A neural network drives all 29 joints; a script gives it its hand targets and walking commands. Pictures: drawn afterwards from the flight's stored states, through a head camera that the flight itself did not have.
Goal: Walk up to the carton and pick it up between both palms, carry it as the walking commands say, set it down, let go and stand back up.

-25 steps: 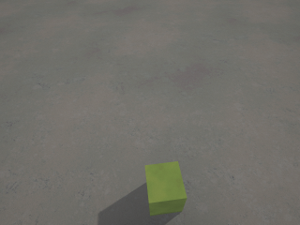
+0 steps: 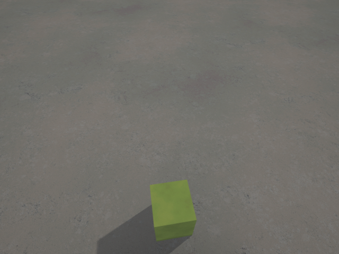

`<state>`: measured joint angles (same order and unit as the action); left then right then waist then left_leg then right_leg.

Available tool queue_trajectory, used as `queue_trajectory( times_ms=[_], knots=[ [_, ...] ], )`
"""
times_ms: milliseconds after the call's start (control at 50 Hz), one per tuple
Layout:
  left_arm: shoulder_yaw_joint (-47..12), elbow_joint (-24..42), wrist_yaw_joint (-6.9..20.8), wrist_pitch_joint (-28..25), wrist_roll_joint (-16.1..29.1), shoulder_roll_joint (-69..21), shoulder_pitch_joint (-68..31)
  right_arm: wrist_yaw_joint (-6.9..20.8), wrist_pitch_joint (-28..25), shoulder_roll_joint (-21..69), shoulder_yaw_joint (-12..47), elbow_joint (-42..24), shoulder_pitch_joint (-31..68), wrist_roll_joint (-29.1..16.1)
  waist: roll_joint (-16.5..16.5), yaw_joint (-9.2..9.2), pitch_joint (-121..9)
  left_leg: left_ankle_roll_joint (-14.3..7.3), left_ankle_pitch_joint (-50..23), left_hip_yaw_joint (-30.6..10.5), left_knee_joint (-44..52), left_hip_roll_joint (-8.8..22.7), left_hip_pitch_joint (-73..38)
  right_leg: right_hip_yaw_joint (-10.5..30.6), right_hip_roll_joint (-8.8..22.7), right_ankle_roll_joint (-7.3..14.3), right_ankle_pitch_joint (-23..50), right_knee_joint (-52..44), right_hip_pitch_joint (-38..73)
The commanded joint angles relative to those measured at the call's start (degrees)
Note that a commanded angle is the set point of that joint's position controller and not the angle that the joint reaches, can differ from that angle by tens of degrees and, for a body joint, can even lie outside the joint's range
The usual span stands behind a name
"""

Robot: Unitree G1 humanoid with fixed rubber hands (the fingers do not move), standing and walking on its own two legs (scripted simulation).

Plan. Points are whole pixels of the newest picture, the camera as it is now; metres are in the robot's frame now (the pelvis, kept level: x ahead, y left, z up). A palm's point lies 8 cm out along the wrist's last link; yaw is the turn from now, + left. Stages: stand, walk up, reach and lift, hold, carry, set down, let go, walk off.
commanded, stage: walk up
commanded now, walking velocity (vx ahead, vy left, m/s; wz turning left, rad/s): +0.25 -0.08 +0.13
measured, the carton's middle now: (171, 210) +0.47 -0.01 -0.65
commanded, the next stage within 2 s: stand in 0.76 s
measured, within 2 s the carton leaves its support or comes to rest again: neither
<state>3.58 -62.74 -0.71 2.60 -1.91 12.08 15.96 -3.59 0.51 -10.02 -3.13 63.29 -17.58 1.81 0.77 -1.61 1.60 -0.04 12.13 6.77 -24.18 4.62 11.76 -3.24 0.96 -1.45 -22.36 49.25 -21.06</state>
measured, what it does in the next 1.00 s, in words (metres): steps on the spot: right foot, then left foot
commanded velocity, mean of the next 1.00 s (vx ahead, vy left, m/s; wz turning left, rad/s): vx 0.03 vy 0.01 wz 0.04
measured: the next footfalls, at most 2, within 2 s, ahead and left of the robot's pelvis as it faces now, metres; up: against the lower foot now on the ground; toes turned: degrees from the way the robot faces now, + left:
right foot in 0.12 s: +0.07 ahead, -0.15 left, +0.00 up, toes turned +3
left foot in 0.50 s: +0.06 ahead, +0.10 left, +0.00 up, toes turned -1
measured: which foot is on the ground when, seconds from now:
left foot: down 0.00-0.12, up 0.14-0.48, down 0.50-1.00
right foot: up 0.00-0.10, down 0.12-1.00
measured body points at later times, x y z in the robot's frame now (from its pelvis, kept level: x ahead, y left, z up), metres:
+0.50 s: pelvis +0.03 -0.02 -0.01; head +0.05 -0.02 +0.44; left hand -0.01 +0.21 -0.16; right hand +0.12 -0.26 -0.15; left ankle +0.02 +0.09 -0.75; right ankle +0.01 -0.16 -0.74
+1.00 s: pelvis +0.05 -0.01 +0.00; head +0.06 -0.01 +0.45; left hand +0.06 +0.22 -0.16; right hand +0.07 -0.23 -0.16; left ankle +0.03 +0.09 -0.74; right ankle +0.03 -0.15 -0.74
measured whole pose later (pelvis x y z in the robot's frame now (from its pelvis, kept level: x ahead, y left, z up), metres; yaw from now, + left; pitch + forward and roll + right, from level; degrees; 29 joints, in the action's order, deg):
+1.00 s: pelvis +0.05 -0.01 +0.00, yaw +2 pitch +3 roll +0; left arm -0.5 -58.9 -2.1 2.4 2.0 9.4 15.6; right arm -1.8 1.6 -9.0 0.0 58.4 -17.7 -1.8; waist 0.0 0.9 -1.9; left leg -1.7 14.9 4.8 -26.0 0.7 14.1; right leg -2.9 2.9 -0.5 -15.4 25.4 -13.1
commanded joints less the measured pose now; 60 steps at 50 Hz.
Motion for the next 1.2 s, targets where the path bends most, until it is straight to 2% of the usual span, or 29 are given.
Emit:
queue_trajectory(
  times_ms=[0, 60, 80, 100, 120, 140, 180, 240, 260, 280, 300, 320, 340, 400, 420, 460, 480, 500, 520, 540, 600, 680, 940, 960, 980, 1020, 1060, 1120, 1180],
  knots=[
    [0.2, 4.0, 1.5, -1.0, 0.0, 0.4, 0.9, 1.6, -0.6, -8.4, -1.8, -3.8, 0.2, 0.6, -16.0, 2.26, 4.4, -5.6, 26.9, -12.5, 17.1, 10.3, 11.5, -1.5, 1.6, 0.1, -2.5, -5.5, 2.3],
    [-0.8, 1.2, 0.2, -2.2, 0.6, -2.6, 7.7, 2.0, -0.2, -7.2, -0.9, -3.2, 1.1, 0.3, -9.0, 4.06, 3.7, -4.2, 14.3, -6.5, 8.3, 6.7, 11.2, -7.4, -1.7, -1.5, 8.2, -25.3, 13.3],
    [-0.8, 1.1, -0.5, -3.1, 0.5, -1.2, 9.7, 2.1, -0.3, -5.6, -0.4, -2.8, -1.1, -0.2, -5.6, 3.94, 2.0, -2.5, 8.5, -4.9, 3.0, 4.5, 11.6, -4.8, 1.1, -1.9, 10.3, -31.7, 18.4],
    [-0.4, 1.5, -1.0, -4.2, 0.0, 2.8, 11.3, 2.3, -0.7, -1.9, 0.5, -2.4, -3.7, -0.4, 1.2, 3.76, -0.6, -0.4, 7.0, -3.4, -4.5, 1.9, 12.8, 3.2, 8.8, -2.0, 8.5, -36.1, 21.7],
    [0.4, 3.3, -1.5, -4.9, -0.2, 9.3, 10.5, 2.5, -0.8, 1.4, 1.1, -3.6, -4.7, -0.1, 10.9, 3.04, -0.5, 3.0, 14.9, -1.5, -11.8, -2.6, 16.6, 18.4, 21.7, 1.4, 13.5, -41.1, 18.9],
    [0.1, 3.5, -1.5, -4.5, 0.4, 10.0, 5.8, 2.0, 0.4, -2.4, 0.3, -3.8, -2.3, -0.4, 12.6, 2.45, 1.2, 2.9, 19.8, -4.4, -16.8, -0.5, 10.0, 18.4, 22.5, 8.4, 27.1, -37.8, 8.8],
    [-0.9, 4.6, -1.5, -4.9, 0.2, 5.3, 1.9, 2.0, 1.1, -2.1, 0.8, -3.0, -3.8, -1.0, 8.4, 0.40, 0.8, 2.3, 17.1, -6.0, -22.7, -0.8, 9.6, 12.4, 18.7, 9.5, 31.2, -35.8, 9.6],
    [-0.7, 4.7, -2.1, -4.9, 0.2, 5.4, 3.2, 2.5, 1.7, -3.2, 0.1, -3.5, -2.3, -0.5, 7.5, 1.33, -0.5, 2.6, 12.9, -6.2, -26.9, -1.0, 12.7, 9.1, 18.1, 8.9, 25.5, -36.0, 12.2],
    [0.5, 3.9, -2.4, -4.6, 0.2, 7.4, 6.1, 2.8, 2.1, -5.1, -0.9, -4.1, -0.8, 0.1, 5.0, 2.97, 0.9, 3.2, 11.9, -6.3, -28.6, -0.8, 17.0, 11.8, 20.4, 9.2, 22.2, -35.7, 14.3],
    [-0.5, 3.4, -2.3, -4.8, 0.0, 4.9, 6.1, 2.8, 1.6, -2.8, 0.1, -4.6, -0.1, -0.3, 8.1, 2.73, 0.0, 3.0, 10.2, -6.3, -25.2, -0.5, 15.6, 9.1, 18.1, 8.9, 17.8, -37.5, 14.5],
    [0.8, 2.7, -2.5, -4.4, 0.0, 7.1, 8.1, 3.2, 2.0, -4.9, -1.0, -5.4, 1.7, 0.2, 6.0, 4.08, 2.8, 3.5, 10.0, -6.0, -25.9, -0.7, 19.2, 12.0, 20.5, 9.5, 15.6, -37.4, 15.3],
    [-0.6, 2.4, -2.2, -4.7, -0.1, 3.9, 7.0, 3.0, 1.3, -2.1, 0.5, -5.7, 2.1, -0.4, 9.5, 3.13, 1.5, 3.2, 8.9, -5.9, -20.7, -0.8, 14.8, 8.0, 17.0, 8.6, 16.6, -38.1, 13.9],
    [0.5, 2.1, -2.3, -4.6, -0.2, 5.8, 7.6, 3.2, 1.6, -3.6, -0.3, -6.3, 3.1, -0.1, 8.7, 3.99, 3.2, 3.3, 9.2, -4.8, -19.9, -1.7, 16.0, 9.7, 18.7, 9.1, 17.8, -37.5, 14.1],
    [-0.1, 1.9, -1.5, -4.6, 0.1, 4.9, 5.1, 2.5, 1.0, -2.7, 0.2, -6.1, 2.4, -1.0, 11.3, 2.37, 0.8, 2.0, 8.9, -2.3, -10.8, -4.2, 7.0, 5.7, 16.1, 8.1, 34.6, -32.1, 12.8],
    [-0.4, 1.1, -1.4, -4.3, 0.3, 4.4, 5.4, 2.2, 0.4, -1.9, 0.5, -5.9, 1.6, -1.2, 11.5, 1.19, -0.7, 1.6, 3.4, -2.2, -5.1, -3.9, 3.1, 3.5, 14.2, 7.0, 35.9, -30.2, 12.8],
    [-0.6, 0.9, -1.2, -3.7, 0.9, 4.0, 5.6, 1.9, -0.5, -4.0, -0.1, -5.1, -0.2, -1.2, 8.2, 0.57, -1.7, 1.2, -7.1, -2.5, 4.8, -1.6, -5.5, 1.1, 12.2, 3.1, 29.2, -26.5, 9.3],
    [-1.3, 1.2, -1.2, -3.5, 1.0, 1.1, 6.6, 1.9, -1.1, -6.3, -0.4, -5.2, -1.0, -0.9, 2.0, 0.94, -3.1, 1.0, -14.0, -7.6, 5.4, 4.1, -10.3, -0.5, 9.1, 1.0, 19.0, -23.9, 5.7],
    [-2.2, 1.3, -1.3, -3.2, 1.3, -2.5, 8.5, 1.9, -1.6, -8.7, -0.5, -5.6, -0.4, -1.2, -7.3, 2.37, -2.3, -2.5, -28.4, -14.9, 4.9, 11.2, -10.0, -3.1, 4.0, -1.5, 4.4, -22.0, 2.1],
    [-1.9, 1.0, -1.6, -2.4, 1.5, -1.6, 6.9, 1.9, -1.6, -9.0, -0.7, -4.6, -1.6, -1.4, -9.8, 1.10, -1.7, -6.2, -27.1, -15.9, 5.3, 13.0, -6.5, -2.7, 3.7, -1.4, -0.2, -20.8, 4.3],
    [-1.8, 1.3, -1.4, -2.1, 1.3, -1.1, 5.6, 1.7, -1.7, -8.0, -0.3, -4.4, 0.2, -1.1, -9.9, 1.49, -0.7, -6.7, -24.5, -15.2, 6.6, 11.5, -6.0, -2.1, 3.4, -1.1, 0.2, -19.9, 4.5],
    [-2.2, 0.2, -1.0, -2.3, 1.0, -0.5, 6.1, 1.2, -1.6, -5.8, 0.5, -4.2, 3.2, -1.0, -10.3, 2.64, -0.1, -5.1, -21.3, -11.1, 6.8, 7.3, -5.6, -1.2, 3.5, -0.4, 8.1, -24.2, 8.1],
    [-2.3, -1.1, -1.2, -2.6, 0.9, 0.9, 5.5, 1.2, -1.6, -3.8, 1.1, -2.6, 2.1, -1.6, -2.8, 2.25, 1.9, -2.9, -11.7, -8.8, 7.2, 3.6, -3.5, 1.2, 5.7, 0.5, 17.5, -29.0, 12.3],
    [-2.4, -2.4, -1.6, -3.2, 1.2, 1.0, 4.2, 1.4, -1.9, -3.1, 1.7, 0.8, -2.1, -1.6, -0.3, 1.92, 1.7, -1.9, -12.8, -8.2, 7.2, 2.2, -4.3, 1.7, 6.6, 0.9, 19.9, -31.7, 14.3],
    [-5.4, 17.7, -1.1, -2.6, 8.0, 3.7, -15.9, 2.0, -1.2, -10.7, 2.8, -19.3, 18.0, -4.8, -3.4, 6.16, -11.4, -2.9, 11.8, -4.2, -4.7, -5.3, 18.5, 5.9, -1.2, 6.2, -1.8, -20.0, 0.6],
    [-2.9, 31.3, -2.0, 2.5, 6.2, 6.3, -36.0, 1.6, 3.0, -9.0, 2.1, -33.3, 35.4, -6.8, -3.9, 4.29, -11.3, -3.1, 14.7, -5.7, -5.0, -3.6, 15.1, 4.4, 0.2, 5.1, -2.3, -19.0, -2.2],
    [-3.5, 24.8, -2.1, 12.1, 6.5, 4.6, -25.2, 1.7, 13.6, -10.2, 4.1, -32.2, 27.7, -6.4, 2.0, 3.45, -5.2, -1.6, 16.2, -4.3, -4.1, -3.4, 13.4, -1.6, -0.6, 3.1, -7.8, -18.8, -7.6],
    [-5.2, 23.2, -1.1, 24.2, 9.2, 5.1, -17.5, 2.3, 25.7, -8.8, 4.1, -27.8, 19.1, -5.4, 0.7, 3.82, -1.5, -1.4, 9.8, -4.6, -5.9, -3.9, 13.7, -0.2, -0.2, 4.4, -3.2, -17.7, -7.7],
    [-3.5, 25.0, -0.8, 35.8, 6.1, 2.9, -7.8, 3.6, 37.8, -5.4, 3.9, -27.0, 9.3, -4.7, -3.3, 3.61, -10.0, -2.4, -11.8, -8.1, -9.8, -4.5, 10.8, 1.6, -2.9, 4.1, 16.8, -14.2, -5.5],
    [-3.1, 31.9, 0.1, 37.3, 5.4, 0.4, -5.3, 4.9, 38.4, -4.0, 2.1, -31.9, 6.2, -2.9, -1.0, 2.67, -20.3, -2.5, -30.9, -10.3, -10.9, -5.5, 5.3, 4.1, -3.9, 4.2, 33.8, -13.7, -2.7]
  ],
)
